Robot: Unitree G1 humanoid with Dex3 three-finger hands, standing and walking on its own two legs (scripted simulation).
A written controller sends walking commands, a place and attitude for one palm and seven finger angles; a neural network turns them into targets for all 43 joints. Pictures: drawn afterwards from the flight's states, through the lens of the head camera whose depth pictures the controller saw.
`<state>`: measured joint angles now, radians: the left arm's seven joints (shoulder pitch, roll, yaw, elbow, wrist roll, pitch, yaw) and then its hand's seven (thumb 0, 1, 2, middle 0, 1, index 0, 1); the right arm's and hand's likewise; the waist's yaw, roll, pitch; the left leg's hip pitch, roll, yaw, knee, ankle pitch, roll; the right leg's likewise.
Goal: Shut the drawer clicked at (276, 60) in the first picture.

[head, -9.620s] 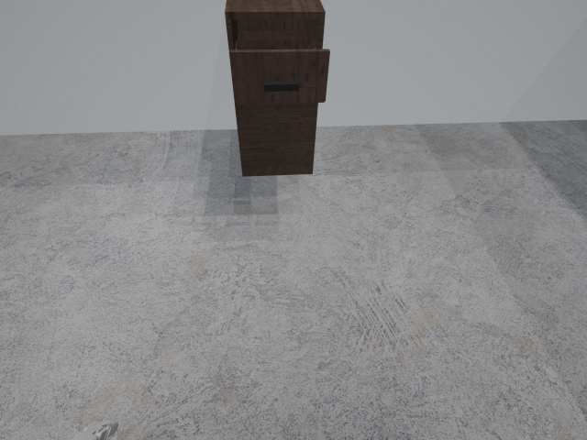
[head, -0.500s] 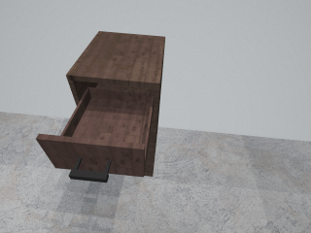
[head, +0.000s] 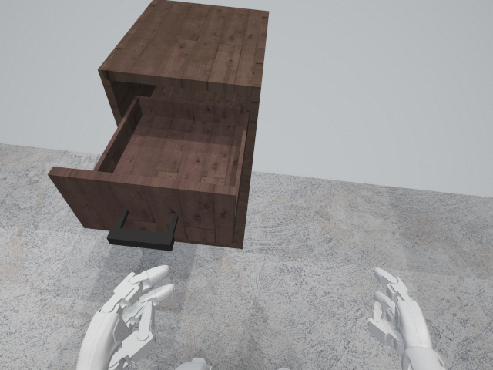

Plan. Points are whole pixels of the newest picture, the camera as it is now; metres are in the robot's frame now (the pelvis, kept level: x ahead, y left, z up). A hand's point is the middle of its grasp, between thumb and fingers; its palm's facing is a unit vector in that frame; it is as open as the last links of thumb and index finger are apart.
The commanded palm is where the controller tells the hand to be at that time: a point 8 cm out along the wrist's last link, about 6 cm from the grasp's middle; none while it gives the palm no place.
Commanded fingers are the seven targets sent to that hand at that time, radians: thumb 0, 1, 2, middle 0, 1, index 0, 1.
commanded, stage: raise the hand and make a fist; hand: left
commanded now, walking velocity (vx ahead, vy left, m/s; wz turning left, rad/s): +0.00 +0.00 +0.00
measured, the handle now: (145, 228) +0.37 +0.21 -0.03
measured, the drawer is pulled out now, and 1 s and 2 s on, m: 0.30 0.30 0.30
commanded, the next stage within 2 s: bring the fist close to the handle in 1.52 s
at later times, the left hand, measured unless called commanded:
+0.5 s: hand (121, 314) +0.19 +0.19 +0.03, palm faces +0.10 -0.99 -0.04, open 3.7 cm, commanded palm +0.15 +0.23 +0.03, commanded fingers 0.00 0.90 0.90 -1.10 -1.27 -1.10 -1.27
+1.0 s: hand (122, 327) +0.18 +0.18 +0.05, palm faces -0.05 -1.00 -0.01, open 3.2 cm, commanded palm +0.15 +0.24 +0.06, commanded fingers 0.00 0.90 0.90 -1.40 -1.60 -1.40 -1.60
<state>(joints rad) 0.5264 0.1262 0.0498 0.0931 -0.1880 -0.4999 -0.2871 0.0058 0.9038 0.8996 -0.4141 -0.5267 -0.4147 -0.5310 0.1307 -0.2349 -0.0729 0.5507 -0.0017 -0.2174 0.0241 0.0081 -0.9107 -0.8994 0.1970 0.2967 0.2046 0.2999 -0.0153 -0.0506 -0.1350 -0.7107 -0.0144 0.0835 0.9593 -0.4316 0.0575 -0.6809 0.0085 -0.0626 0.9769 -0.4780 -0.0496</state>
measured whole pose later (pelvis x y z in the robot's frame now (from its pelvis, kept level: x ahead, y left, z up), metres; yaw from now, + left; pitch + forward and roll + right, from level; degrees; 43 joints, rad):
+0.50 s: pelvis -0.02 -0.01 -0.01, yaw +0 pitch +12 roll -2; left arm 0.48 0.22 0.17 -0.09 -0.27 -0.29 -0.14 0.02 0.90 0.90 -0.91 -1.06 -0.91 -1.07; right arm 0.33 -0.20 0.01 0.55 0.04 -0.14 -0.05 0.01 -0.90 -0.90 0.20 0.30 0.21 0.30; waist -0.04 0.03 -0.12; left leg -0.82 0.02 0.04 1.06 -0.45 0.04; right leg -0.76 0.04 -0.11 1.02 -0.47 -0.07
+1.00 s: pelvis +0.00 +0.02 -0.01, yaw +2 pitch +11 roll -3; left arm 0.59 0.21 0.04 -0.21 -0.21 -0.29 -0.24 0.02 0.90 0.90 -1.36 -1.55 -1.36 -1.56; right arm 0.19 -0.20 0.03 0.43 0.04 -0.16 -0.02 0.01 -0.91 -0.90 0.20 0.30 0.21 0.30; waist 0.00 0.04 -0.14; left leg -0.77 -0.01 0.02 1.04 -0.48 0.08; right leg -0.68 0.02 -0.12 0.98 -0.50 -0.03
